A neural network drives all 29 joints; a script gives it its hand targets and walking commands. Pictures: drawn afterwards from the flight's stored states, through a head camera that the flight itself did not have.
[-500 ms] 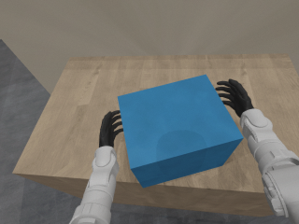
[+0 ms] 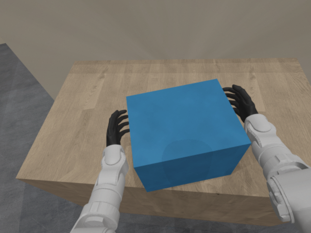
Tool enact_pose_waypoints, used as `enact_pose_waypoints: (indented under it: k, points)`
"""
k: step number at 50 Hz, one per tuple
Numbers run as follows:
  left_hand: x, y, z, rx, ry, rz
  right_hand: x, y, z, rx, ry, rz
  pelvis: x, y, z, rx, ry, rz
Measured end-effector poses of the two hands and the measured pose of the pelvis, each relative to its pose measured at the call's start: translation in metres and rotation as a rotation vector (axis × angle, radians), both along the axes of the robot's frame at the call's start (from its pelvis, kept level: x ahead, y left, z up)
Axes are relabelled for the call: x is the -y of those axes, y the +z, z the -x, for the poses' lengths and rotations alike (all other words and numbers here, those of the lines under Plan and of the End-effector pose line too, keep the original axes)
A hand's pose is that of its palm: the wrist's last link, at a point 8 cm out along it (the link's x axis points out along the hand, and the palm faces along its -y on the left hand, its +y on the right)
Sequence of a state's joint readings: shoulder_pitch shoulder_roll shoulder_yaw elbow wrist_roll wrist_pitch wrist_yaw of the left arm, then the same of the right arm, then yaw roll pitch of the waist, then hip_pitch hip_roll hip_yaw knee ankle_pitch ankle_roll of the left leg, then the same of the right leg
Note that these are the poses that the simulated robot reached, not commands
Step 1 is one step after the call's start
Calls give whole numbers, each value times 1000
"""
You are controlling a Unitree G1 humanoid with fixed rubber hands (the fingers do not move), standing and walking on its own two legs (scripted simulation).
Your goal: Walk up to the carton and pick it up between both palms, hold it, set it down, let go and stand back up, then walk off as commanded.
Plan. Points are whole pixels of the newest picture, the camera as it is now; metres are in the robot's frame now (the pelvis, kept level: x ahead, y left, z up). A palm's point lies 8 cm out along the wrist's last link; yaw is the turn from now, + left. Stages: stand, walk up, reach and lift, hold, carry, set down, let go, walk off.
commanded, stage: reach and lift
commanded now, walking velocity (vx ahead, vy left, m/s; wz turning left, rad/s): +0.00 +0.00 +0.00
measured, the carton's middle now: (180, 137) +0.39 +0.03 -0.02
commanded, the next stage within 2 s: none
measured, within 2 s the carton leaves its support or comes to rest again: leaves its support in 1.28 s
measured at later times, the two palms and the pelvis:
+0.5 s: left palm (114, 142) +0.34 +0.20 +0.01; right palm (242, 113) +0.45 -0.13 +0.03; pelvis +0.00 +0.00 +0.00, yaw +0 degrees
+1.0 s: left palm (113, 142) +0.34 +0.20 +0.01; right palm (242, 114) +0.45 -0.13 +0.03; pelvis +0.01 +0.00 +0.00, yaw +0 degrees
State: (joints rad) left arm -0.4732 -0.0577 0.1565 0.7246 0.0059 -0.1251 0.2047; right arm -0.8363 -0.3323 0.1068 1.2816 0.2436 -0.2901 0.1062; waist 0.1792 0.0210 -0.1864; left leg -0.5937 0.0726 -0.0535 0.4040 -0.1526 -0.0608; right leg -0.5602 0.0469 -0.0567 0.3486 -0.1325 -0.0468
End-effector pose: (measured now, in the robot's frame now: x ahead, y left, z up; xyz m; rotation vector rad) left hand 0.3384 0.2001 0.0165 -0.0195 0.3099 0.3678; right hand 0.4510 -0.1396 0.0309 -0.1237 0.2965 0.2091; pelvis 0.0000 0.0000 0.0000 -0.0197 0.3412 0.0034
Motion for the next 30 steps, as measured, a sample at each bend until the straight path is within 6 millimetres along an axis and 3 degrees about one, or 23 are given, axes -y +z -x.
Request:
enact_pose_waypoints:
  k: [30]
  points:
    - [-3,-3,2,24,15,5,-10,-1,3,18,63,77,0,3,-5,16,2,0]
